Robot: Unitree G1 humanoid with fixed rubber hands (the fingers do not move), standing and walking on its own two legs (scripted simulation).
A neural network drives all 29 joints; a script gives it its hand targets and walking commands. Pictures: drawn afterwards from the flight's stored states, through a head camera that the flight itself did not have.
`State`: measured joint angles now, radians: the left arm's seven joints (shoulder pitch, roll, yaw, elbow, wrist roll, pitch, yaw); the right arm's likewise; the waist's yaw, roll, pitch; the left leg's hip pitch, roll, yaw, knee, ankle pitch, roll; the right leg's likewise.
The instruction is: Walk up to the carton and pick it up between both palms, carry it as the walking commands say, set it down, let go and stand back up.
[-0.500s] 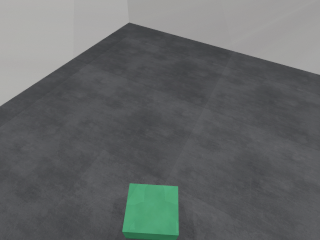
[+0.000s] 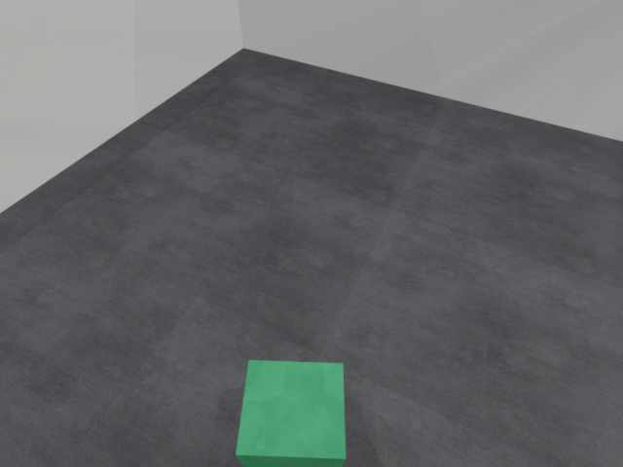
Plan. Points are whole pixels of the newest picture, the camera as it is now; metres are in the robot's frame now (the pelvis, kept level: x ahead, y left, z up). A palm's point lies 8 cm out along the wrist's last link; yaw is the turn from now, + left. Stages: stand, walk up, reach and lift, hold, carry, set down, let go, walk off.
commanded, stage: walk up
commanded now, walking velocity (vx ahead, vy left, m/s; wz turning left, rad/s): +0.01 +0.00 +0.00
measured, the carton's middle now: (294, 415) +0.38 +0.04 -0.69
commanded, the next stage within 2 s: stand in 0.30 s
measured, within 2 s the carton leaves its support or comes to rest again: neither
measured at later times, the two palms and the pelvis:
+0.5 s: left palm out of the picture -0.02 +0.20 -0.15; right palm out of the picture +0.00 -0.21 -0.15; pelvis +0.00 -0.01 +0.00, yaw +0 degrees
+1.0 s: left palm out of the picture +0.12 +0.21 -0.18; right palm out of the picture +0.10 -0.20 -0.17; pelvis -0.04 +0.01 -0.04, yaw -3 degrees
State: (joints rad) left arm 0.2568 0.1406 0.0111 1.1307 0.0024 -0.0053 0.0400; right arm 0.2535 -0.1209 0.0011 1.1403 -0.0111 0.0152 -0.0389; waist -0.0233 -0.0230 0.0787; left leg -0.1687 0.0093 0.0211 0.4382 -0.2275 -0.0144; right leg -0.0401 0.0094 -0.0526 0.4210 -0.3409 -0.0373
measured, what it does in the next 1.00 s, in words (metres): stands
